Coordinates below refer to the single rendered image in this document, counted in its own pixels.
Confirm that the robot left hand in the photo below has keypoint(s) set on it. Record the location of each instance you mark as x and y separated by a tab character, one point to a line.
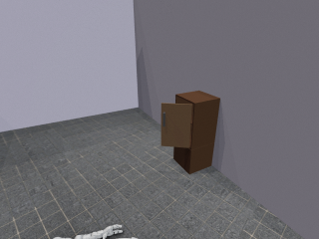
109	230

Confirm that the cupboard door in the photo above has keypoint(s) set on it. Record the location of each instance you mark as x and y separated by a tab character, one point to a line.
176	132

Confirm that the handle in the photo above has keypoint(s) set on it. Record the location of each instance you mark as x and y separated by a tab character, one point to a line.
163	119

